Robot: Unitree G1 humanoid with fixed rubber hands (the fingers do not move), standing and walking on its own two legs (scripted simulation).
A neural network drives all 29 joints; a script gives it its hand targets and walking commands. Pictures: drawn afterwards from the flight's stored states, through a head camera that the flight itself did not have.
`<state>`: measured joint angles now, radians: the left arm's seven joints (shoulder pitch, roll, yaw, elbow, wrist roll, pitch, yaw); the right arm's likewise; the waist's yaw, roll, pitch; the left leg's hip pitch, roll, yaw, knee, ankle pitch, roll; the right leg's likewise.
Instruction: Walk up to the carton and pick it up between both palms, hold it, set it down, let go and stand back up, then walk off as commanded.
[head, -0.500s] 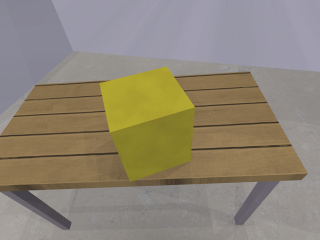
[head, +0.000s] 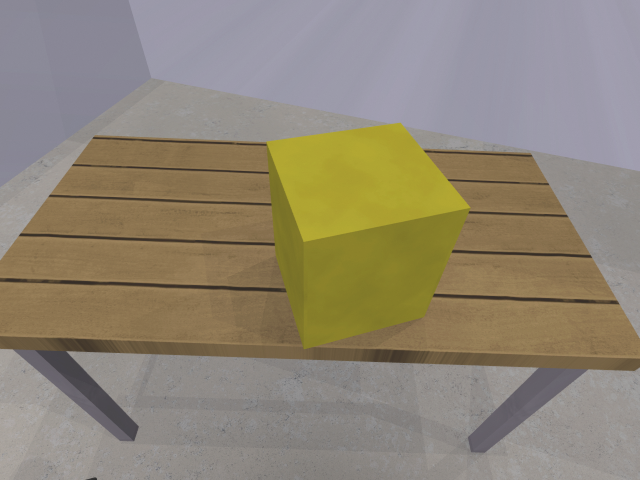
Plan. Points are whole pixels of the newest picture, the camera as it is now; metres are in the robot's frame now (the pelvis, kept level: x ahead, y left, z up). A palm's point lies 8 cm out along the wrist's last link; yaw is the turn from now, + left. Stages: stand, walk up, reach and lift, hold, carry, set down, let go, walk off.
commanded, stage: walk up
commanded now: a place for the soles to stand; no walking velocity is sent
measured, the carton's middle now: (351, 236) +0.47 -0.02 +0.03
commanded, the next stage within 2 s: none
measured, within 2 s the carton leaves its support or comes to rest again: neither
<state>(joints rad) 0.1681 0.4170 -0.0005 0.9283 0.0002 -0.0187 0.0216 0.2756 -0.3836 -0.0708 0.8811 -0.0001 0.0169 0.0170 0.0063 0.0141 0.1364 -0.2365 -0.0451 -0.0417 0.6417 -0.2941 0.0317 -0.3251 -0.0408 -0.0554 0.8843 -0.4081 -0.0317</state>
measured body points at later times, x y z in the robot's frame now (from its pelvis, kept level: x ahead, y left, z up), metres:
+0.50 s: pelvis +0.00 -0.02 +0.01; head +0.01 -0.05 +0.46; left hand +0.06 +0.30 -0.08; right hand +0.07 -0.33 -0.13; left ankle +0.03 +0.13 -0.70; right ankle +0.02 -0.14 -0.73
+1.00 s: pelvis +0.00 -0.02 +0.01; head +0.02 -0.04 +0.46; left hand +0.06 +0.31 -0.09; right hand +0.05 -0.33 -0.12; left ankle +0.02 +0.10 -0.72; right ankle +0.04 -0.13 -0.73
